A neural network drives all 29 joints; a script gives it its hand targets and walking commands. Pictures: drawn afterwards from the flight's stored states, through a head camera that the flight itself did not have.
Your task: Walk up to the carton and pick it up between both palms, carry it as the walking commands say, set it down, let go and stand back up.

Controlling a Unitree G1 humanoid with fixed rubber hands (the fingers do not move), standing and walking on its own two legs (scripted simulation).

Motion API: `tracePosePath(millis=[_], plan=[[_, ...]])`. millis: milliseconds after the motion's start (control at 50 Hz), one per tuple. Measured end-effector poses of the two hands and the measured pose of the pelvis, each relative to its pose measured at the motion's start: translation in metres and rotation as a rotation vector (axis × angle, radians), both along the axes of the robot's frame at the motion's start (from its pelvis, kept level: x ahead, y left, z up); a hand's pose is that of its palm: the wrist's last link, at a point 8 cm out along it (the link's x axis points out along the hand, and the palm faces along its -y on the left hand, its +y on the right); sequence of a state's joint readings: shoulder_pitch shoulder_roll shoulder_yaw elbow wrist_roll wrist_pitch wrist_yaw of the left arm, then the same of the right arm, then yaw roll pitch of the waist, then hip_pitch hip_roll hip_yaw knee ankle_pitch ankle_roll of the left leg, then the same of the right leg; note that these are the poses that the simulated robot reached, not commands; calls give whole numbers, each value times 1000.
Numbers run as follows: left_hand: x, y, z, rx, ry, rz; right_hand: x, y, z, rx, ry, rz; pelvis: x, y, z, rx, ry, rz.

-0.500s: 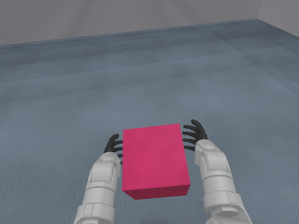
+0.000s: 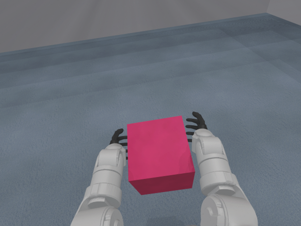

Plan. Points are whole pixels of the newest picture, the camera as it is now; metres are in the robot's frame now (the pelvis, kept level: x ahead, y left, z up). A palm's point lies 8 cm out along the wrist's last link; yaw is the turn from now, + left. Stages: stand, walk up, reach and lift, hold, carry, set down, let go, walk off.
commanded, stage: reach and lift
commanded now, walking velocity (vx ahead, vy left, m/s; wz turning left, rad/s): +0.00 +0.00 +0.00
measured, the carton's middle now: (160, 157) +0.33 -0.02 -0.03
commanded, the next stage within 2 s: hold in 0.80 s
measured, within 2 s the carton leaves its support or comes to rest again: neither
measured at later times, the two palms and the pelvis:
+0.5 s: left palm (101, 157) +0.29 +0.15 +0.05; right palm (190, 136) +0.32 -0.11 +0.07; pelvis +0.00 -0.01 +0.00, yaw +2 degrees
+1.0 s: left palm (106, 157) +0.30 +0.13 +0.04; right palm (195, 140) +0.31 -0.12 +0.06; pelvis +0.02 +0.01 +0.01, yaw +1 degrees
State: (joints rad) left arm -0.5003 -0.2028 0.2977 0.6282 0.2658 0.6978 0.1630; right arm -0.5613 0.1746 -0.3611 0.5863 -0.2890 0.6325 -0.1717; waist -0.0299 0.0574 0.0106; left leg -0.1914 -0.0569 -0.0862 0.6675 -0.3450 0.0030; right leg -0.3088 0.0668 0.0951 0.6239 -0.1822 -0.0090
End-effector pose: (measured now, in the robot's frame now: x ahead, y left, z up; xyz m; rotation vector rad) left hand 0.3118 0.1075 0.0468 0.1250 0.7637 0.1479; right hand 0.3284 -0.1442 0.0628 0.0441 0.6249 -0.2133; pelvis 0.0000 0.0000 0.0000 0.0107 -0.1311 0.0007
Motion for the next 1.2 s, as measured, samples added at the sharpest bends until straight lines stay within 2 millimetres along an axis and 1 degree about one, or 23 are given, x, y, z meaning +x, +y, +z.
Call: tracePosePath(millis=[80,160,240,360,420,500,580,700,800,880,960,1060,1140,1200], plan=[[1,0,-3,-32,10,12,3,0,2,-9,8,8,0,-9,0,4,3,-5],[1,7,-4,-37,0,22,4,7,4,-24,2,17,1,-17,2,0,11,0],[-3,17,-2,-44,-18,36,0,16,4,-13,-11,26,3,-21,4,-5,17,16],[-14,31,-3,-45,-15,53,-5,25,2,8,5,111,4,-19,7,-10,10,33],[-18,35,-1,-46,-24,51,-7,29,7,11,-3,117,4,-15,6,-13,-1,37],[-17,39,0,-49,-31,40,-8,34,11,-8,-11,102,2,-9,2,-14,-30,38],[-16,36,0,-36,-33,19,-10,33,11,-32,-13,77,2,-1,0,-17,-51,38],[-11,21,1,-4,-27,-7,-11,21,7,-33,-11,24,7,9,-2,-19,-48,12],[-9,13,-2,0,-8,-14,-9,12,1,-14,2,20,10,12,-1,-15,-38,1],[-8,16,-3,-17,-6,-15,-11,11,-2,1,7,37,13,10,3,-10,-23,-6],[-12,23,-5,-23,-2,1,-15,17,-3,20,13,66,16,6,7,-9,-11,4],[-19,30,-6,-37,-13,28,-13,23,-1,3,11,118,18,4,8,-10,-15,15],[-24,29,-5,-18,-17,27,-13,23,2,-9,6,130,18,3,9,-10,-26,27],[-23,26,-6,-14,-6,22,-14,20,0,0,13,122,17,2,8,-10,-32,30]])
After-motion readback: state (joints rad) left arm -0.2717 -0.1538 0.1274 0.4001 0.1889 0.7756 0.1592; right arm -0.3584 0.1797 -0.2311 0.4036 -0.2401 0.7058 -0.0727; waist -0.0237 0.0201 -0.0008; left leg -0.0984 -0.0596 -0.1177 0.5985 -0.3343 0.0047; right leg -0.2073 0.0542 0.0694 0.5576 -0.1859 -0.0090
